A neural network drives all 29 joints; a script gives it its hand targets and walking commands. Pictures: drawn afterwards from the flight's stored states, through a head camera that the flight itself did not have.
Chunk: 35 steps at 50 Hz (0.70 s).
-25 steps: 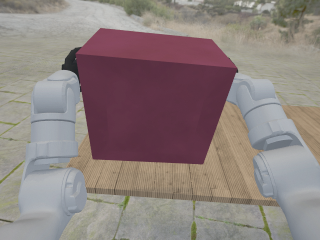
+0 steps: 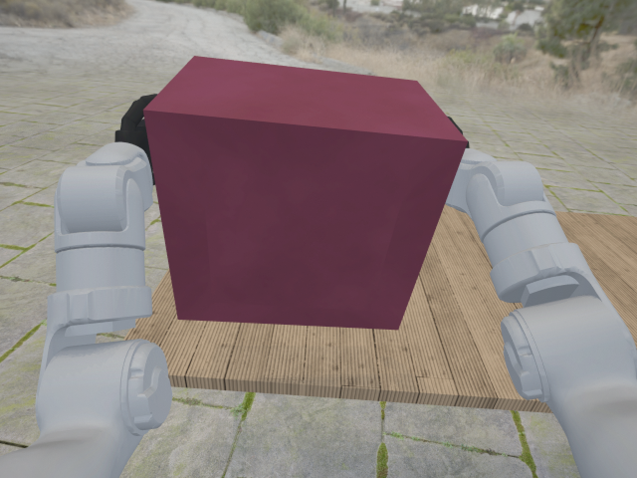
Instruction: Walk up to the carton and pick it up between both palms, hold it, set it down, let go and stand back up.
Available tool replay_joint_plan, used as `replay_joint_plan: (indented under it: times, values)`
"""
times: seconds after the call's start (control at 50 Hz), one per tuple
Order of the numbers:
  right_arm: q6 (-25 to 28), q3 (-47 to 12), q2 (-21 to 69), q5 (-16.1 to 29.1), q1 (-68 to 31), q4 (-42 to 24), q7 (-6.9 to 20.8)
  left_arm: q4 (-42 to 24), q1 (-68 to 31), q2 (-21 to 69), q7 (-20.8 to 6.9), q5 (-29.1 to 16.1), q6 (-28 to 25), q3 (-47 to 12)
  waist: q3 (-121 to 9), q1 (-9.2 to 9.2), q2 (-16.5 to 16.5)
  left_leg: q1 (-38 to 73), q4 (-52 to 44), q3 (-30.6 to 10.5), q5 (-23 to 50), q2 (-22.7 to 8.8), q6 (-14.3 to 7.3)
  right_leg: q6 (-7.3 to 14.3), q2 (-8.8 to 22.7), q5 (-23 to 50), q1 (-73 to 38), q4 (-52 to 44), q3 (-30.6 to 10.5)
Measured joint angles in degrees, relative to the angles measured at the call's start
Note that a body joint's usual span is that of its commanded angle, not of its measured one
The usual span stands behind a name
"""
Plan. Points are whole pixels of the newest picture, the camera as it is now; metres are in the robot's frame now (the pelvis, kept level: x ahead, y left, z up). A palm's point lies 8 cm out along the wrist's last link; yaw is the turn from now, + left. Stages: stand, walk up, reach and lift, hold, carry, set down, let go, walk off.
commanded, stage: hold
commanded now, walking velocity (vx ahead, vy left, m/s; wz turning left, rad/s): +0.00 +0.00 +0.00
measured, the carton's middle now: (299, 197) +0.37 +0.01 +0.28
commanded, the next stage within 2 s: none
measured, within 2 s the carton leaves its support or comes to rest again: neither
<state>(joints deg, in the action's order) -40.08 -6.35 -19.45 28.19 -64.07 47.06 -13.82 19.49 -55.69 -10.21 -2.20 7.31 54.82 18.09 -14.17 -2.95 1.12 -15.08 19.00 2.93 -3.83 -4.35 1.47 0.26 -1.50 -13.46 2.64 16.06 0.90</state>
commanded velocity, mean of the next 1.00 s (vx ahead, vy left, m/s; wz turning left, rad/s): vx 0.00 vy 0.00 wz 0.00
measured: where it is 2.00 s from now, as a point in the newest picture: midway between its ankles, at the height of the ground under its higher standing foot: outside the picture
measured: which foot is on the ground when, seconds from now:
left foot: down 0.00-1.00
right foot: down 0.00-1.00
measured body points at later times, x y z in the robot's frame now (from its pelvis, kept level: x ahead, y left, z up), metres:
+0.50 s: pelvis +0.00 +0.01 +0.00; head -0.09 +0.02 +0.44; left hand +0.38 +0.19 +0.33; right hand +0.39 -0.17 +0.32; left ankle +0.07 +0.14 -0.75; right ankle -0.05 -0.11 -0.75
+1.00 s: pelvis +0.00 +0.00 +0.00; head -0.09 +0.02 +0.44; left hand +0.37 +0.19 +0.32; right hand +0.38 -0.17 +0.32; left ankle +0.07 +0.14 -0.75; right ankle -0.05 -0.11 -0.75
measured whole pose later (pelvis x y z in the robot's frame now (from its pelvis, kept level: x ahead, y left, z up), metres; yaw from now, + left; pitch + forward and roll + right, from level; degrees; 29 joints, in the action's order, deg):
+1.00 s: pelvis +0.00 +0.00 +0.00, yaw +0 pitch +1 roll -1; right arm -40.1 -7.0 -20.4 28.7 -63.1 45.7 -13.2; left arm 17.8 -54.8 -9.7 -0.7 6.1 54.6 17.1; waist -14.9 -2.8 0.4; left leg -16.6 19.4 3.1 -3.7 -4.5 1.2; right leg 0.0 -1.6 -12.8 4.0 15.7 0.5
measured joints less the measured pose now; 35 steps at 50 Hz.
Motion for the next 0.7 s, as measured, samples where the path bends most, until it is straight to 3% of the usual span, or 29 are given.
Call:
replay_joint_plan:
  times: [0.38,0.7]
  values:
    - [0.13,0.22,-0.60,-0.43,-1.48,2.65,0.81,4.06,-2.28,-0.27,0.54,-0.51,-1.40,-0.64,-1.22,0.49,-0.85,-1.72,-0.15,0.35,0.46,0.07,-0.45,-0.33,0.12,0.61,1.87,-0.13,-0.40]
    - [0.26,0.27,-0.54,-0.13,-0.45,1.04,0.90,0.97,-0.97,-0.11,1.02,-0.64,-0.41,-1.06,-0.26,0.21,-0.22,-1.48,0.19,0.03,0.18,0.17,-0.38,-0.35,0.16,0.65,1.16,-0.56,-0.14]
